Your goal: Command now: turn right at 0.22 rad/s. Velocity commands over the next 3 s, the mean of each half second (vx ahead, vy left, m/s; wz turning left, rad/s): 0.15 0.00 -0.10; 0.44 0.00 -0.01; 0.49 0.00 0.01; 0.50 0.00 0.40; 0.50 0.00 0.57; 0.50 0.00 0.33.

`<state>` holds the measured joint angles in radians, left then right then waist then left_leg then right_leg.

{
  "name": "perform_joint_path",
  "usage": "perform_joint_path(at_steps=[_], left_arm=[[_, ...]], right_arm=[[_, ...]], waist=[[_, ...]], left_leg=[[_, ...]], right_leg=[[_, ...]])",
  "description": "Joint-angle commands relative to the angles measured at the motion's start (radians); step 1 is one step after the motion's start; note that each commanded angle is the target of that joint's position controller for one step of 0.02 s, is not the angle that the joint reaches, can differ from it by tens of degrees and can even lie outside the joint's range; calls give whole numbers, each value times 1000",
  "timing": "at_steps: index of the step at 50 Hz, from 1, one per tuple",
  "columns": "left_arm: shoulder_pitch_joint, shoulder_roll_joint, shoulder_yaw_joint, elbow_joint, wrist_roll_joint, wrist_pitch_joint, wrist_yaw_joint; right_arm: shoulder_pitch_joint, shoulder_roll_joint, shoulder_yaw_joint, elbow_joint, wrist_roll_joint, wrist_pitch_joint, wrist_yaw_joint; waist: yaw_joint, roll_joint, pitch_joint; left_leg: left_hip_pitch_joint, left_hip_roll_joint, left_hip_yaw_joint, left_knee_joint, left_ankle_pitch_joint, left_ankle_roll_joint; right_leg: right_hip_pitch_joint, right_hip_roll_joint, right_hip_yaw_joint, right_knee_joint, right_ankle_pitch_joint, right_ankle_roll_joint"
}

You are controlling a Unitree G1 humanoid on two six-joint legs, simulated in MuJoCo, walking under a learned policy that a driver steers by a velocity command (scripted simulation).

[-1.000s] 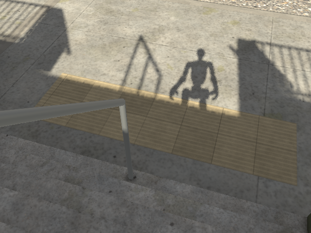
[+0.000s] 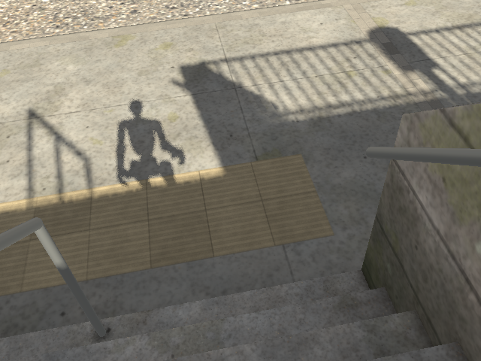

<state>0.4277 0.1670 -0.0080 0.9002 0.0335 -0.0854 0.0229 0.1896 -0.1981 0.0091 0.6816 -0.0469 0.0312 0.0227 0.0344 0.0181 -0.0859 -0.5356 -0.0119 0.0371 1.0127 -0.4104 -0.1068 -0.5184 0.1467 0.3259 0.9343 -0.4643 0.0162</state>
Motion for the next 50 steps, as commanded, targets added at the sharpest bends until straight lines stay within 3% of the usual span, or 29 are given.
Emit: perform_joint_path(at_steps=[1, 2, 3, 4, 6, 7, 8, 9, 10, 12, 13, 16, 19, 20, 22, 25, 29, 34, 36, 37, 39, 40, 41, 42, 43, 45, 46, 47, 50], left_arm=[[8, 187, 55, -56, 9, -6, -17], [178, -3, 25, -88, -26, -13, -16], [-144, 28, 35, -226, -46, 10, 36], [-294, -1, 24, -253, -35, 23, 51], [-170, 109, 60, -138, -8, 34, 59], [11, 84, 41, -77, 37, 44, 12], [126, 99, 33, -70, 32, 59, -44], [125, 104, 31, -82, 21, 67, -83], [127, 119, 31, -80, 8, 63, -112], [68, 131, 25, -105, 3, 60, -116], [29, 131, 23, -121, 7, 59, -107], [-87, 118, 8, -167, 14, 63, -73], [-110, 92, -11, -151, 42, 64, -75], [-336, 113, 38, -180, 4, 112, -25], [-252, 60, 28, -146, -17, 158, -20], [-241, 95, 47, -106, -8, 168, -15], [-292, 100, 58, -76, 13, 154, -17], [-378, 85, 53, -85, -14, 129, -26], [-339, 75, 49, -67, -23, 123, -30], [-175, 76, 57, -1, -17, 125, -25], [17, 96, 66, 76, -17, 104, -26], [147, 172, 83, 113, -13, 81, -19], [214, 267, 94, 150, -47, 72, -24], [186, 267, 93, 139, -59, 59, -29], [101, 250, 83, 125, -41, 51, -25], [-34, 186, 67, 102, -13, 41, -16], [-55, 137, 54, 99, -7, 34, -22], [-91, 95, 40, 108, -27, 19, -16], [-136, 133, 50, 96, -32, -4, -3]], right_arm=[[278, -136, -77, 38, 20, -18, -25], [377, -266, -94, 55, -14, -46, -41], [655, -212, -94, 92, -118, -61, -13], [679, -223, -94, 133, -138, -47, 18], [388, -149, -76, 80, -20, -19, 76], [258, -75, -52, 116, -17, -41, 84], [104, -102, -43, 89, -19, -67, 88], [-18, -151, -46, 63, -25, -82, 79], [-40, -163, -45, 78, -18, -99, 69], [265, -173, -55, 223, -3, -139, 9], [396, -164, -53, 287, -20, -158, -8], [577, -150, -38, 395, -47, -170, -5], [586, -134, -22, 433, -54, -168, 9], [447, -157, -39, 333, 109, -93, -30], [401, -204, -41, 302, 81, -57, -34], [392, -165, -42, 278, 61, -48, -29], [454, -152, -52, 286, 40, -53, -37], [424, -157, -71, 270, 31, -46, -44], [399, -175, -79, 251, 38, -47, -42], [345, -181, -82, 234, 44, -57, -35], [300, -185, -88, 227, 43, -52, -42], [284, -134, -80, 208, 27, -55, -40], [252, -69, -70, 149, 40, -58, -48], [123, -125, -84, 118, 26, -47, -53], [91, -139, -92, 117, 35, -43, -52], [162, -116, -91, 180, 28, -21, -50], [196, -138, -110, 209, 26, -13, -48], [199, -113, -107, 226, 21, -9, -38], [126, -48, -76, 202, 0, -11, -2]], waist=[[-139, -46, -45], [-52, 267, -197], [-288, 115, 14], [-284, 22, 106], [-102, 137, 85], [35, 143, 19], [139, 107, -11], [168, 39, -12], [140, -9, 25], [-10, 23, 149], [-68, 46, 161], [-159, 107, 149], [-158, 129, 166], [-139, -209, 44], [-87, 37, 96], [-82, 156, 231], [-114, 143, 257], [-139, 130, 269], [-134, 120, 241], [-66, 107, 199], [44, -31, 185], [90, -226, 161], [74, -379, 152], [98, -207, 221], [54, -158, 253], [-28, -174, 219], [-72, -77, 195], [-106, -75, 167], [-149, -34, 120]], left_leg=[[572, 23, -105, -452, 195, 118], [898, 359, -467, -373, 1131, 439], [990, 520, -899, -477, 1185, 506], [976, 503, -912, -556, 1100, 437], [557, 341, -531, -521, 1075, 301], [274, 216, -338, -481, 1021, 196], [24, 151, -283, -529, 831, 157], [-108, 127, -239, -593, 676, 152], [-169, 105, -183, -642, 340, 142], [-49, 121, -234, -704, -99, 185], [84, 157, -319, -701, -158, 224], [467, 248, -466, -681, -216, 321], [474, 273, -493, -697, -260, 382], [464, 234, -408, -635, -202, 289], [258, 214, -413, -708, -293, 293], [179, 210, -396, -765, -365, 296], [246, 229, -399, -729, -299, 354], [288, 251, -378, -664, -146, 379], [210, 253, -305, -602, 101, 371], [66, 240, -246, -532, 197, 359], [-26, 154, -181, -264, 251, 284], [-172, 59, -97, 110, 141, 226], [-416, -104, -138, 238, -248, 210], [-483, -60, -226, 233, -206, 202], [-476, -39, -238, 222, -121, 194], [-351, -22, -222, 256, 85, 195], [-264, -45, -231, 226, 272, 186], [-236, -50, -252, 202, 410, 186], [91, -108, -91, -30, 884, 154]], right_leg=[[-199, -134, 251, -144, 392, -204], [-480, 65, -7, 153, -201, -58], [-1006, 156, 34, 295, -347, 11], [-1152, 128, 95, 326, -163, 16], [-888, 73, -13, 400, 100, 25], [-589, 27, -106, 639, 244, 26], [-425, 2, -217, 898, 300, 52], [-367, -8, -254, 1045, 344, 62], [-357, -41, -262, 1053, 368, 74], [-534, -70, -284, 990, 328, 49], [-637, -89, -247, 943, 350, 41], [-952, -108, -167, 720, 449, 38], [-1000, -131, -184, 604, 512, 26], [-714, -172, -279, 419, 443, 68], [-528, -150, -301, 525, 465, 60], [-473, -172, -303, 429, 500, 47], [-406, -181, -312, 329, 450, 27], [-216, -211, -305, 10, 280, 10], [24, -167, -372, -84, 111, -3], [265, -129, -457, -13, 202, -19], [525, -102, -396, -288, 48, -46], [631, -276, -156, -366, 154, -95], [636, -460, 208, -506, 283, -199], [522, -481, 281, -589, -39, -268], [432, -480, 254, -582, -119, -288], [277, -408, 80, -468, 72, -246], [175, -336, -28, -383, 82, -222], [144, -291, -80, -309, 104, -176], [-180, -239, -208, -258, -79, -151]])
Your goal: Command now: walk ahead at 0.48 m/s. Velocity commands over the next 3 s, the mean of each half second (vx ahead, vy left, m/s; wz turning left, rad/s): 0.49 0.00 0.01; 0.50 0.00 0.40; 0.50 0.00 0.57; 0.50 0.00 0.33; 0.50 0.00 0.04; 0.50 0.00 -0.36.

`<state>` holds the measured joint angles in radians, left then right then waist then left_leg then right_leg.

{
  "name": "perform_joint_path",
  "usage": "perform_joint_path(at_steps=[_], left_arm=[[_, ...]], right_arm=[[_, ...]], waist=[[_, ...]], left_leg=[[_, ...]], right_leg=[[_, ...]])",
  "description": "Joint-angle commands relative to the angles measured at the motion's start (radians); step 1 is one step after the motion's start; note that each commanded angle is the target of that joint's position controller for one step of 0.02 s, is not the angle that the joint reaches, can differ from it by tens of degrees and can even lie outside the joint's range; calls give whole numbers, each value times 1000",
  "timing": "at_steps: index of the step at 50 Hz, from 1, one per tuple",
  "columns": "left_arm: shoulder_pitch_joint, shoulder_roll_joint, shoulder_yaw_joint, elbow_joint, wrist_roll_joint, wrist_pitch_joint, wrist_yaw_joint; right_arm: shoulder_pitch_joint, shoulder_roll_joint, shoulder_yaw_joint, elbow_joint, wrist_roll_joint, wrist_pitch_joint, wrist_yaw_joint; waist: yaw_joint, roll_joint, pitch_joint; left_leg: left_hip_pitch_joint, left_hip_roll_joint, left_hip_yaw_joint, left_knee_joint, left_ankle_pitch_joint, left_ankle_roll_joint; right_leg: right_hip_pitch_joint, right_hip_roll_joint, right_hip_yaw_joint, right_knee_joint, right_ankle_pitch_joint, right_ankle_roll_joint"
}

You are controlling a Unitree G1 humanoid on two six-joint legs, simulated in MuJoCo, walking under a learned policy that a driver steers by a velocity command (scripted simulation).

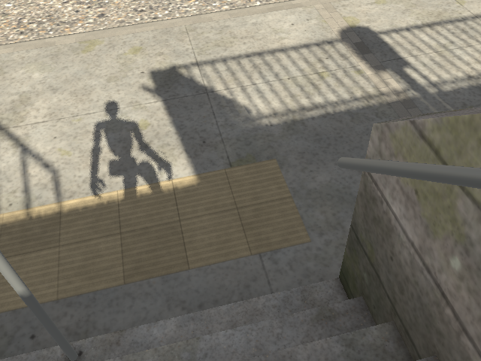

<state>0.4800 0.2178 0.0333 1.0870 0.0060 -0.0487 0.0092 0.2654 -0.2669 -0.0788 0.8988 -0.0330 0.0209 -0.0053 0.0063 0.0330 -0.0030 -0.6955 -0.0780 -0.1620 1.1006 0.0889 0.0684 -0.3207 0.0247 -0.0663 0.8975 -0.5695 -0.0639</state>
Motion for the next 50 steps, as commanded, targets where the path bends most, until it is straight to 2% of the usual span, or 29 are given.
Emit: perform_joint_path(at_steps=[1, 4, 8, 9, 10, 11, 12, 13, 16, 17, 18, 19, 21, 23, 24, 25, 29, 32, 33, 34, 35, 36, 37, 39, 41, 42, 44, 45, 50], left_arm=[[-173, 85, 7, -92, -7, -39, 17], [-79, 92, 8, -84, -5, -43, 13], [92, 61, 0, -20, 49, 17, 46], [117, 72, 0, -10, 50, 36, 59], [59, 109, 10, -14, 44, 49, 37], [52, 81, 8, -23, 24, 38, 13], [55, 43, 17, -33, 20, 32, 13], [115, 26, 9, -75, 7, 26, 22], [-82, 99, 27, -104, 36, 42, 44], [-161, 88, 31, -113, 42, 46, 43], [-164, 52, 26, -91, 44, 49, 39], [-223, 16, 6, -142, 30, 53, 22], [-84, -37, 0, -29, 58, 61, -6], [-152, 30, 28, -36, 38, 37, -20], [-231, -33, -45, -91, 153, -23, -112], [-218, -30, -36, -65, 161, -37, -133], [-466, 63, -46, -207, 115, 8, -125], [-510, -13, -90, -270, 115, 20, -123], [-366, -1, -87, -230, 113, 14, -121], [42, 74, -60, -83, 104, -7, -116], [343, 164, -4, -2, 82, -29, -97], [445, 238, 16, -1, 93, -23, -109], [321, 290, 34, -27, 74, -24, -127], [105, 200, 26, -59, 117, -6, -106], [-43, -114, -70, -69, 141, -38, -57], [-128, -156, -89, -95, 108, -62, -33], [-117, -52, -81, -67, 112, -98, -18], [-124, -61, -88, -63, 108, -109, -3], [-17, 17, -87, -24, 100, -102, 1]], right_arm=[[17, 29, 17, -18, -16, -6, 34], [-105, 23, 39, -56, -11, -19, 27], [-148, 9, 37, -84, 32, -52, 12], [-63, -3, 27, -39, 31, -53, 15], [158, -26, 5, 36, 37, -36, 20], [308, -49, 0, 94, 21, -30, 20], [411, -93, -10, 129, 38, -33, 28], [398, -96, 6, 121, 23, -30, 39], [341, -101, 0, 132, 33, -41, 17], [273, -8, 45, 138, 14, -64, 10], [277, 21, 58, 161, 10, -78, 9], [143, 80, 94, 135, 38, -91, -5], [132, -17, 72, 136, 26, -111, -2], [151, -16, 70, 151, 60, -126, -15], [138, -3, 89, 99, -134, -175, -12], [138, -30, 86, 125, -154, -182, 0], [409, -19, 106, 197, -32, -180, -4], [334, -74, 87, 164, -41, -136, 21], [288, -77, 85, 149, -51, -123, 41], [255, -61, 86, 164, -94, -121, 77], [282, -57, 83, 182, -50, -116, 110], [308, -20, 79, 167, -13, -112, 139], [329, 0, 80, 118, 7, -117, 140], [243, 42, 108, 33, 6, -106, 116], [152, 64, 126, 18, -64, -84, 102], [185, 29, 108, 64, -76, -82, 125], [205, 76, 105, 101, -106, -82, 164], [179, 71, 111, 96, -127, -87, 172], [-18, -8, 80, 32, -67, -82, 102]], waist=[[-107, -44, 35], [-10, -114, 94], [130, -111, 144], [124, -118, 141], [7, -152, 2], [-61, -20, -6], [-106, 177, -24], [-19, 130, -96], [-50, 26, -4], [-12, -84, 122], [4, -30, 159], [101, -98, 223], [115, 55, 123], [87, 96, 118], [-18, 69, 281], [23, 57, 187], [-116, -25, 149], [-128, -25, 127], [-72, -34, 97], [54, -72, 33], [193, -225, -46], [206, -337, -219], [118, -235, -285], [81, -100, -143], [-29, 12, 144], [-51, 18, 177], [-100, -141, 81], [-70, -98, 75], [-17, -83, 118]], left_leg=[[323, -43, 131, -145, 452, -28], [356, -37, 196, -380, 403, -31], [269, 72, 186, -773, 271, -2], [326, 105, 166, -860, 201, 12], [632, 86, 231, -752, 201, 14], [821, 94, 226, -816, 235, 54], [994, 279, 1, -774, 590, 165], [1214, 393, -29, -384, 761, 129], [900, 498, -291, -645, -367, 324], [712, 413, -185, -606, -355, 233], [548, 375, -168, -559, -218, 192], [187, 277, -5, -616, -143, 120], [-25, 237, -2, -605, -96, 88], [158, 197, -30, -524, -281, 77], [-92, 136, 115, -445, -423, 69], [-163, 110, 109, -403, -515, 91], [335, 193, -229, -247, -475, 200], [476, 168, -335, -138, -244, 238], [375, 142, -336, -30, -257, 231], [191, 67, -249, 223, -165, 162], [-41, -31, -129, 487, -246, 86], [-396, -157, 22, 994, -881, 15], [-578, -91, 85, 1048, -868, 28], [-676, 51, 46, 971, -689, 40], [-529, 243, -16, 438, -197, 75], [-226, 236, 53, 122, 80, 74], [196, 180, 142, 236, 229, 43], [82, 214, 78, 62, 333, 54], [182, 153, 181, -348, 442, 0]], right_leg=[[-419, -120, 189, -193, -20, -83], [-317, -111, 164, -86, 116, -98], [-2, -140, 241, 168, 471, -164], [31, -137, 272, 246, 601, -185], [-88, -130, 249, 382, 665, -198], [-226, -56, 178, 670, 703, -158], [-503, 92, 70, 1212, -22, -124], [-816, 65, 82, 1324, -320, -146], [-1037, -7, 163, 1156, -87, -77], [-1042, -6, 264, 940, 194, -28], [-965, -12, 233, 849, 272, 3], [-685, -27, 162, 456, 501, 55], [-256, -13, 45, 405, 859, 44], [-358, -51, 97, 186, 1108, 13], [-371, -81, 156, -5, 1346, -15], [-153, -63, 87, -5, 1347, -13], [-424, -75, 111, -366, 939, 53], [-297, -94, 132, -647, 763, 32], [-86, -109, 136, -690, 795, 18], [321, -126, 105, -579, 1070, -7], [717, -145, 51, -664, 1054, -68], [1115, -328, 165, -250, 1536, -240], [1127, -420, 223, -178, 1609, -282], [760, -457, 301, -339, 951, -262], [146, -386, 199, -457, 618, -200], [-180, -296, 73, -474, 669, -202], [-485, -178, -12, -393, 542, -160], [-394, -200, 7, -374, 439, -142], [-270, -235, 55, -118, 270, -69]])
Over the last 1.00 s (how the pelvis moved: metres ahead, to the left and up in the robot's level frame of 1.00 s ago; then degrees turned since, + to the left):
0.10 -0.04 0.00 -2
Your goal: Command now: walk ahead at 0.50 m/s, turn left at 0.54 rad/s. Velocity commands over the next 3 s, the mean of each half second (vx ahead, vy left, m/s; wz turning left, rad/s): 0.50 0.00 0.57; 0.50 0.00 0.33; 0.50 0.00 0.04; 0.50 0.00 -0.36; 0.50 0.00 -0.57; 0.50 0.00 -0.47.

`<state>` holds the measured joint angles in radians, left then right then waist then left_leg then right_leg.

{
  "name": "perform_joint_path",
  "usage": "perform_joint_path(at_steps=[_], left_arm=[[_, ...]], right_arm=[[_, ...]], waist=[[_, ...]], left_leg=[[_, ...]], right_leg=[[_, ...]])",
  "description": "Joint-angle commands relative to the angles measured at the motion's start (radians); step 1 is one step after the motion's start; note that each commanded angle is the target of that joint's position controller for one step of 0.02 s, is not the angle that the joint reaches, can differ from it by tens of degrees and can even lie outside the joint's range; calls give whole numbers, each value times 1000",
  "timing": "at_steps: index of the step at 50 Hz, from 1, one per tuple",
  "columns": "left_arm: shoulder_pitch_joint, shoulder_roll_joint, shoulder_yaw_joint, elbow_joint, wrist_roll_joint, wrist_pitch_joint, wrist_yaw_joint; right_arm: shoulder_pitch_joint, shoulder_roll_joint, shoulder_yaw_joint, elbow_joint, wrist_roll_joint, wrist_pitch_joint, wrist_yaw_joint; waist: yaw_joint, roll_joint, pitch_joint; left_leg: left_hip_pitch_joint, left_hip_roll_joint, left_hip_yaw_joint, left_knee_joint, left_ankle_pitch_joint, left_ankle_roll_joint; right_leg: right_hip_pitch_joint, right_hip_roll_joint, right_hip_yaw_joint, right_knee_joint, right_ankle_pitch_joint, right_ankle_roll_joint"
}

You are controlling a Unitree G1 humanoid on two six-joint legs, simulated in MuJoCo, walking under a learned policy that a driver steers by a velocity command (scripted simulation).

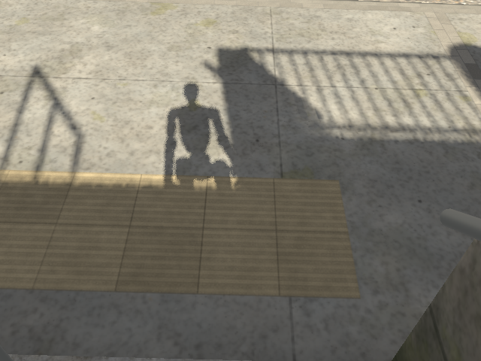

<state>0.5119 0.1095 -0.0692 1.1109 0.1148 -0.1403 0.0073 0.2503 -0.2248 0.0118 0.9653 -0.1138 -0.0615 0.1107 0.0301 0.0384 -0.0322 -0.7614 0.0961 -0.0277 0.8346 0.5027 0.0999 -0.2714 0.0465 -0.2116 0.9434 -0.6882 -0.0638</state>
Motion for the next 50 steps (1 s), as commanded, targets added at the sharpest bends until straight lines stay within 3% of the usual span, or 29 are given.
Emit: perform_joint_path(at_steps=[1, 3, 5, 6, 8, 9, 10, 11, 12, 13, 15, 16, 19, 21, 23, 26, 27, 28, 29, 30, 31, 33, 35, 36, 38, 39, 41, 45, 50], left_arm=[[-8, 143, 18, -32, -4, -14, -12], [85, 153, 33, -16, -38, 19, 8], [66, 166, 44, -4, -14, 35, 9], [53, 154, 60, -21, -53, 52, 5], [-28, 252, 71, -11, 37, 69, -86], [102, 138, 65, -19, 17, 56, -131], [-153, 148, 61, -183, -56, 36, -141], [-366, 148, 57, -310, -109, 11, -121], [-339, 158, 61, -307, -111, 19, -98], [-253, 121, 49, -250, -65, 35, -60], [-116, 130, 66, -155, -5, 76, -58], [-89, 76, 42, -157, 6, 84, -89], [-107, 136, 45, -185, -25, 65, -94], [-222, 182, 55, -239, -43, 71, -65], [-246, 188, 53, -293, 0, 94, -66], [-125, 285, 98, -254, -56, 73, -64], [41, 335, 136, -200, -70, 49, -62], [216, 419, 167, -136, -21, 28, -78], [170, 498, 184, -188, -1, 36, -88], [198, 487, 196, -193, 37, 60, -101], [151, 453, 188, -166, 31, 77, -114], [17, 210, 104, -144, 16, 66, -105], [5, 120, 68, -101, 23, 14, -55], [-114, 77, 44, -138, -20, -15, -43], [-101, 234, 63, -82, -3, -45, -43], [-74, 263, 71, -67, 1, -50, -25], [216, 248, 53, 18, 0, -57, 7], [89, 222, 32, -55, -15, -28, -20], [204, 256, 57, -14, -55, 4, -7]], right_arm=[[34, -67, -12, -30, 12, -1, -20], [-145, -77, -14, -92, 19, -2, -23], [-49, -51, -11, -78, -7, -2, -32], [-15, -106, -34, -42, 22, -21, -49], [497, -206, -110, 146, 38, -29, -45], [631, -312, -139, 194, 16, -1, -39], [715, -344, -152, 204, 1, -12, -40], [689, -300, -143, 207, -4, -17, -42], [470, -176, -91, 194, 8, -22, -30], [296, 24, -19, 133, -3, -19, -31], [107, 67, 15, 44, 29, -31, -45], [100, 9, 14, 36, 12, -51, -44], [179, -71, 14, 35, -4, -92, -74], [160, -124, 9, -9, -13, -85, -87], [179, -137, 14, -54, -3, -69, -82], [210, -175, -3, -67, 53, -5, -73], [230, -193, 3, -62, 14, 16, -29], [485, -3, 21, -7, 31, 8, 22], [570, 19, 14, -48, 91, -21, 29], [411, -81, -11, -101, 111, -25, 26], [277, -90, -15, -134, 94, -31, 7], [157, -19, 5, -149, 95, -42, -18], [273, 11, 19, -120, 69, -26, 4], [158, -27, 9, -108, 37, -25, 17], [82, -23, 6, -107, 15, -6, 58], [78, -56, 6, -114, 15, -15, 58], [-101, -94, 3, -163, 14, -28, 27], [-148, -70, 26, -150, 2, -16, 11], [-358, -102, 13, -200, 18, 17, 9]], waist=[[-60, -110, 177], [40, -63, 210], [-9, -118, 175], [12, 32, 160], [-243, 98, 31], [-217, 254, -251], [-308, 136, -259], [-334, 11, -93], [-177, -68, 80], [-76, -188, 139], [8, -36, 209], [46, 53, 188], [-17, -85, 114], [-33, -11, 109], [-4, 18, 113], [19, -61, 128], [81, -58, 41], [15, -321, -178], [-35, -309, -222], [65, -172, -141], [68, -137, 5], [-61, -11, 226], [-111, -48, 284], [-78, 25, 263], [-110, -144, 118], [-85, -66, 119], [38, -71, 145], [-17, -131, 142], [128, -83, 205]], left_leg=[[211, -10, 20, -35, -15, -49], [38, 20, 35, -334, -200, -53], [125, 64, -18, -298, -246, -27], [307, -28, 111, -534, -357, -39], [1088, -93, 207, -492, -106, 59], [1520, 114, -63, -124, 377, 305], [1626, 229, -308, -191, 277, 331], [1513, 331, -425, -261, -99, 332], [1090, 327, -490, -329, -602, 263], [736, 239, -305, -334, -714, 181], [-18, 55, -85, -383, -831, 181], [-251, -14, -39, -332, -851, 164], [-221, -37, -102, -95, -958, 116], [-282, -66, -110, -26, -1142, 100], [-132, -1, -274, 103, -1145, 111], [259, -43, -410, 424, -980, 78], [214, -61, -380, 627, -799, 30], [-134, -218, -221, 1066, -1130, -58], [-527, -260, -64, 1471, -1309, -73], [-682, -216, -47, 1504, -1238, -93], [-809, -153, -107, 1475, -1061, -91], [-699, -23, -166, 1146, -745, -9], [-589, 31, -189, 760, -473, -2], [-298, 50, -146, 401, -203, -3], [-53, -2, -16, 595, -78, -34], [-231, 4, -103, 477, -67, -49], [-563, -16, -116, 225, -52, -52], [92, -61, 29, 69, 157, -47], [-79, -9, 25, -379, -193, -72]], right_leg=[[-271, -298, 255, -82, 482, -68], [12, -352, 351, -31, 571, -68], [51, -408, 437, 87, 709, -79], [57, -288, 288, 222, 773, -66], [-372, -181, 172, 733, 767, -18], [-700, -42, 118, 1223, -154, 70], [-980, -38, 196, 1201, -197, 79], [-1223, -81, 266, 1103, -199, 103], [-1189, -152, 338, 890, 26, 40], [-1018, -237, 386, 480, 385, -9], [-382, -197, 246, 176, 795, -36], [-105, -153, 183, 298, 962, -5], [-53, -160, 310, -60, 1349, 59], [163, -90, 202, -134, 1183, 143], [142, -95, 248, -225, 949, 128], [185, -145, 290, -905, 972, 31], [398, -194, 236, -813, 1104, -37], [835, -329, 295, -348, 1800, -226], [955, -454, 414, -131, 2119, -340], [843, -483, 502, -200, 1997, -322], [619, -518, 665, -321, 1353, -325], [219, -371, 473, -487, 847, -143], [-21, -363, 462, -495, 879, -170], [-291, -279, 316, -561, 726, -178], [-448, -202, 299, -469, 649, -147], [-252, -214, 324, -373, 715, -108], [166, -277, 438, -281, 728, -61], [-304, -177, 341, -277, 458, -101], [252, -219, 483, -91, 650, -119]])
Over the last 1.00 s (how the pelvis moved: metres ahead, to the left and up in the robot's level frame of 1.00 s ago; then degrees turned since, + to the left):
0.49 -0.05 -0.43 13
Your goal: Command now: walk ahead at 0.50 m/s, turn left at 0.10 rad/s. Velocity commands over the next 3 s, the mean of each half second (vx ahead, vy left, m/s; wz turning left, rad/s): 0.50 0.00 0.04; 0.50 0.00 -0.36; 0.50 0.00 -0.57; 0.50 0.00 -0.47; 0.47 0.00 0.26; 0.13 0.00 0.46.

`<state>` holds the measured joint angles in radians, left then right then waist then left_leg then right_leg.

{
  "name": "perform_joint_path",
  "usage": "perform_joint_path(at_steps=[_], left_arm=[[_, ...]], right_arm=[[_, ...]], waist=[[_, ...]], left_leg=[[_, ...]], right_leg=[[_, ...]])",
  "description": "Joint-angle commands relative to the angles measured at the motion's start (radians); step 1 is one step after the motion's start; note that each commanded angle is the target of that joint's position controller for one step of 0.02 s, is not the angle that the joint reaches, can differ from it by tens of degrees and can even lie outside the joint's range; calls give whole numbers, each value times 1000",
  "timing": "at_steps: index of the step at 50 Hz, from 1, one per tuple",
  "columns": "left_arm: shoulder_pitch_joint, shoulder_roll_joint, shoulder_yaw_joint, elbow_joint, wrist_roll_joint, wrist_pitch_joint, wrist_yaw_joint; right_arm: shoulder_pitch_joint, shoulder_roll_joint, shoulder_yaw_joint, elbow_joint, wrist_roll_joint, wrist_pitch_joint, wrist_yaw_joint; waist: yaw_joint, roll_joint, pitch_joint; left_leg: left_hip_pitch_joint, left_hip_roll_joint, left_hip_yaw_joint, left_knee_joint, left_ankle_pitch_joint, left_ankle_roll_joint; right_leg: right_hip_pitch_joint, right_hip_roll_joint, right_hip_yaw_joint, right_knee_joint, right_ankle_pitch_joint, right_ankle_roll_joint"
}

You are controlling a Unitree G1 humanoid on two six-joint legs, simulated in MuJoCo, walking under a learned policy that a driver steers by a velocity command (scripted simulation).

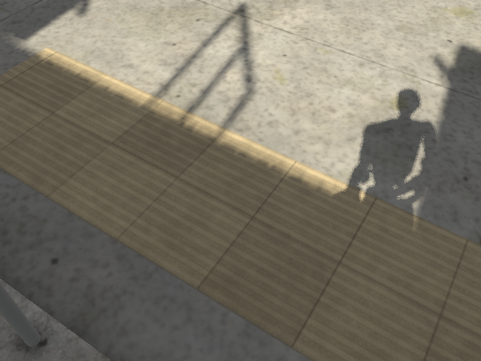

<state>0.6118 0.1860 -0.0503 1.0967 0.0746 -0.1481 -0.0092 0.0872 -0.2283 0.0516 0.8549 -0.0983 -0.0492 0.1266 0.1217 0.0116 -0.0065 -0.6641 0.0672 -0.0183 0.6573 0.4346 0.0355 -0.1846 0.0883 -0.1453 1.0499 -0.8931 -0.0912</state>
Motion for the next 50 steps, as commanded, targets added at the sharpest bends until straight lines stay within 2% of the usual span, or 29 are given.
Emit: perform_joint_path(at_steps=[1, 3, 5, 6, 7, 9, 10, 11, 12, 14, 15, 17, 20, 23, 24, 27, 29, 30, 31, 33, 34, 36, 38, 41, 46, 47, 48, 49, 50], left_arm=[[57, 196, 48, 2, -15, 23, 1], [49, 177, 54, -2, -14, 39, -27], [-16, 222, 61, 32, 33, 64, -90], [-34, 177, 74, -4, 20, 69, -121], [-114, 151, 83, -110, -12, 58, -136], [-191, 136, 67, -197, -32, 45, -126], [-177, 138, 94, -147, -55, 89, -22], [-235, 160, 97, -162, -49, 111, 11], [-210, 109, 63, -137, 35, 91, -55], [-115, 32, 45, -112, 72, 91, -108], [-197, 42, 39, -141, 81, 69, -106], [-258, 103, 56, -156, 35, 56, -71], [-426, 179, 63, -233, 39, 69, -56], [-625, 127, 37, -297, 34, 74, -61], [-761, 126, 61, -349, -206, 76, -58], [-393, 150, 92, -221, -176, 102, -52], [24, 249, 138, -51, -121, 109, -43], [7, 273, 145, -56, -127, 105, -36], [-8, 210, 132, -70, -131, 118, -28], [-112, 261, 148, -87, -83, 126, -7], [-209, 170, 121, -118, -43, 110, 3], [-476, 150, 98, -193, -60, 82, 15], [-517, 167, 110, -229, -71, 71, 41], [-395, 196, 137, -196, -108, 62, 61], [-248, 117, 148, -175, -127, 80, 58], [-285, 96, 144, -198, -113, 79, 49], [-184, 6, 126, -215, -117, 68, 34], [-199, 56, 126, -246, -124, 62, 30], [-276, 143, 154, -252, -128, 65, 27]], right_arm=[[-177, -80, -26, -84, -8, 15, -7], [-45, -81, -39, -11, -5, -7, -20], [602, -178, -119, 169, -26, -29, -45], [788, -188, -126, 228, -55, -28, -47], [708, -262, -153, 199, -25, -24, -44], [469, -193, -135, 148, 0, -8, -41], [278, -134, -125, 97, 132, 16, -93], [188, -79, -94, 61, 135, 3, -121], [241, 56, -40, 86, 5, -34, -79], [342, -21, -66, 125, 7, -72, -74], [310, 41, -40, 114, 1, -88, -83], [242, -23, -41, 83, -9, -106, -89], [392, -25, -23, 126, 4, -96, -92], [557, -22, -22, 177, 22, -69, -125], [410, -115, -88, 161, 172, -28, -194], [382, -73, -109, 215, 120, -6, -218], [477, 59, -102, 256, 110, -41, -183], [457, 11, -100, 179, 159, -65, -170], [367, -26, -108, 125, 161, -78, -165], [176, 52, -84, -16, 201, -92, -186], [99, 36, -91, -31, 200, -88, -193], [83, 5, -105, -59, 137, -52, -199], [61, -7, -119, -68, 77, -51, -195], [-47, -19, -123, -85, 125, -45, -167], [-49, -85, -148, -81, 119, -55, -159], [87, -119, -163, -43, 107, -66, -155], [262, -210, -191, -8, 85, -71, -148], [335, -206, -194, 16, 97, -68, -139], [245, -139, -176, -15, 97, -65, -142]], waist=[[20, -31, 193], [11, 65, 136], [-303, 160, 20], [-351, 289, -224], [-287, 159, -326], [-218, -12, -118], [-91, -18, -27], [-65, -92, 137], [-86, -125, 218], [-72, 61, 124], [-87, 25, 119], [-88, 15, 47], [-148, -20, 115], [-267, -16, 181], [-266, -6, 235], [-116, -6, 63], [5, -335, -130], [12, -387, -268], [45, -337, -302], [-8, -101, -239], [-38, -15, -177], [-189, 35, 48], [-190, -46, 7], [-156, -101, -13], [-151, -73, -24], [-221, -53, -113], [-229, 170, -283], [-243, 313, -369], [-236, 206, -237]], left_leg=[[-116, 39, -3, -289, -166, 9], [210, 31, 34, -427, -170, 7], [989, 39, 90, -432, 120, 116], [1439, 182, -60, -70, 536, 290], [1524, 279, -163, 64, 640, 348], [1166, 328, -186, -112, -17, 333], [824, 364, -263, -211, -255, 305], [486, 308, -190, -310, -229, 249], [201, 227, -54, -319, -397, 272], [32, 89, -32, -207, -575, 262], [63, 118, -102, -156, -595, 244], [-38, 33, -10, -46, -760, 183], [211, 158, -192, 102, -893, 202], [425, 152, -284, 209, -960, 190], [298, 96, -275, 252, -764, 164], [226, 95, -175, 575, -706, 106], [-199, -148, 75, 1326, -1310, -20], [-453, -72, 37, 1526, -1320, -38], [-552, -21, 33, 1556, -1263, -43], [-632, 19, 6, 1320, -1019, -34], [-616, 39, -55, 1263, -907, -21], [-370, 82, -86, 747, -720, -33], [80, 32, -33, 280, -474, -63], [286, -38, -26, 26, -327, -114], [363, -64, -13, -191, -495, -42], [580, 4, -66, -152, -466, 8], [976, 248, -362, -157, -451, 156], [1033, 378, -694, -302, -713, 236], [933, 359, -627, -334, -857, 206]], right_leg=[[169, -283, 457, -169, 874, -118], [115, -225, 369, 8, 943, -114], [-308, -98, 258, 562, 760, -15], [-651, 45, 226, 1004, 76, 52], [-817, 22, 224, 1046, 56, 60], [-1007, -109, 222, 865, 209, 29], [-860, -145, 257, 544, 331, 49], [-674, -175, 307, 234, 547, 88], [-527, -256, 278, 22, 925, 31], [-331, -181, 175, 75, 1093, 5], [-401, -258, 290, -75, 1239, 15], [-151, -211, 233, -277, 1474, 53], [-396, -252, 294, -344, 1337, 90], [-492, -251, 278, -632, 1280, 85], [-480, -206, 273, -614, 1271, 98], [-52, -247, 251, -715, 1372, 15], [596, -269, 187, -460, 1817, -80], [785, -356, 316, -324, 1622, -150], [734, -373, 416, -387, 1363, -181], [501, -507, 833, -685, 612, -279], [358, -535, 901, -700, 664, -276], [-157, -414, 659, -743, 815, -190], [-415, -216, 407, -784, 862, -140], [-348, -235, 417, -808, 888, -163], [-83, -198, 520, -626, 837, -88], [-171, -131, 450, -416, 865, -60], [-464, 0, 340, -79, 621, 5], [-627, -3, 335, 159, 352, 20], [-731, -58, 350, 270, 406, 10]])
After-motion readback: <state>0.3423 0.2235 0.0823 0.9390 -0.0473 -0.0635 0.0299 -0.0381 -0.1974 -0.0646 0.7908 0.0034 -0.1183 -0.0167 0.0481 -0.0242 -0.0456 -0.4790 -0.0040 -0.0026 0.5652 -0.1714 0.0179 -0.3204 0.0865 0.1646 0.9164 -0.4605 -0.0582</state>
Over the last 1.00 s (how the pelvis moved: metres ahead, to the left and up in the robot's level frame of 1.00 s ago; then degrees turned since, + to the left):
0.51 0.01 -0.44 26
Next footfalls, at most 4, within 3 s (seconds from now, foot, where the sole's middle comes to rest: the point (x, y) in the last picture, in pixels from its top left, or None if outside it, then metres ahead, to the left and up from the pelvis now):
0.10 left None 0.20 0.11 -0.88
0.56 right None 0.51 -0.17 -1.08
0.94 left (257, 320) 0.76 0.04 -1.08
1.42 right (354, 294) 0.91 -0.31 -1.08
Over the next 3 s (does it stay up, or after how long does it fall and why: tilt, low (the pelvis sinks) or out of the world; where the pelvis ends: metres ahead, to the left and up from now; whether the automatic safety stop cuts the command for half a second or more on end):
stays up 1.37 -0.51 -0.31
